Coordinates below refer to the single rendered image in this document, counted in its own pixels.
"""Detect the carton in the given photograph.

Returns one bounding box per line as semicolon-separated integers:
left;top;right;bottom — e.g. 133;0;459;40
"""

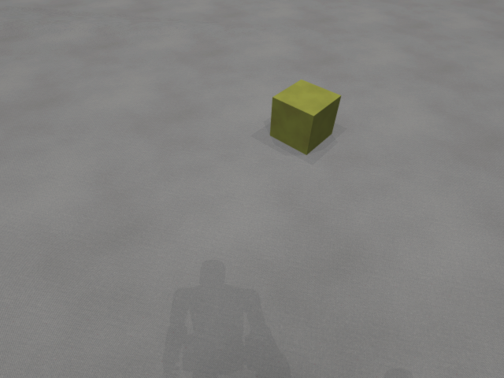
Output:
270;80;341;155

